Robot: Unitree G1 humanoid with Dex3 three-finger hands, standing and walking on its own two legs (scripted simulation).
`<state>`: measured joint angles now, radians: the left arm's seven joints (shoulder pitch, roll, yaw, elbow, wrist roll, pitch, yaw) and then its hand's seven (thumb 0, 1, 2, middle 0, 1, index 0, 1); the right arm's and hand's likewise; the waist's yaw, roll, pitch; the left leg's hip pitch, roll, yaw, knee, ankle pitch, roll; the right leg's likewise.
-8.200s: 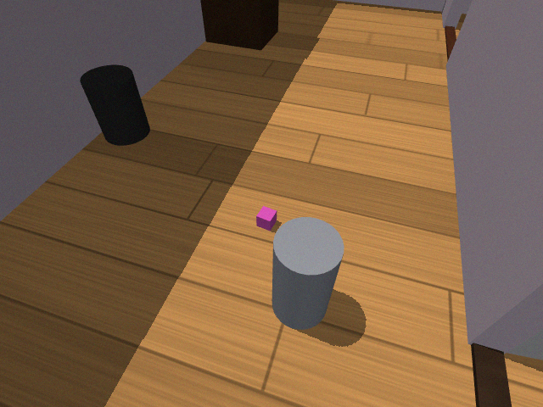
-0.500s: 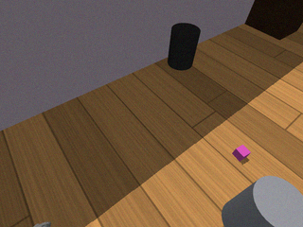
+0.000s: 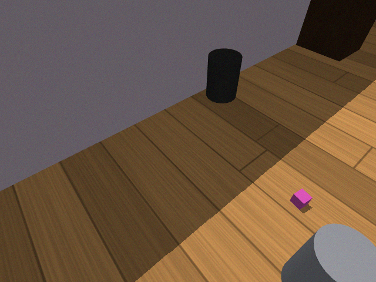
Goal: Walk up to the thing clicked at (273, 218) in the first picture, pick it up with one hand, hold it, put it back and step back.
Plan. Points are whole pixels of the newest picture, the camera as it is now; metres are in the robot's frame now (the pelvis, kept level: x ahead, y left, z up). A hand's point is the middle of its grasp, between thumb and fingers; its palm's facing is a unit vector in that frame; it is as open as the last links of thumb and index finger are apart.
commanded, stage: stand
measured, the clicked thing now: (300, 199) +0.71 -0.66 -0.74
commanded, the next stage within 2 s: none
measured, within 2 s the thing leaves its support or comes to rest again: neither
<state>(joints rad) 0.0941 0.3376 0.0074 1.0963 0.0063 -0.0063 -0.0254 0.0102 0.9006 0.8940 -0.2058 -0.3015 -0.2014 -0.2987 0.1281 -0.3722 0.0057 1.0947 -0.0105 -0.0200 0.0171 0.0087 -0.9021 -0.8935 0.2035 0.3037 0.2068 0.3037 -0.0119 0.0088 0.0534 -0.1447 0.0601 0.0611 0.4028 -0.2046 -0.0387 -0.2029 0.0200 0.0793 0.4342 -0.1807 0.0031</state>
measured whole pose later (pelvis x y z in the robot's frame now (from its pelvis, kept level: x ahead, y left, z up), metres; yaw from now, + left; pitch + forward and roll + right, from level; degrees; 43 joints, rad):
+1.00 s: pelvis +0.02 +0.01 +0.01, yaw +2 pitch -2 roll +0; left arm 0.10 0.35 -0.01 1.13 0.01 -0.02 -0.01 0.01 0.90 0.89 -0.21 -0.30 -0.20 -0.30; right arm 0.09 -0.35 -0.01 1.15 -0.01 0.00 0.02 0.01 -0.90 -0.89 0.20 0.30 0.21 0.30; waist -0.02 0.00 0.06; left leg -0.10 0.03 0.04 0.32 -0.18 -0.02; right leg -0.14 -0.01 0.06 0.34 -0.17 0.02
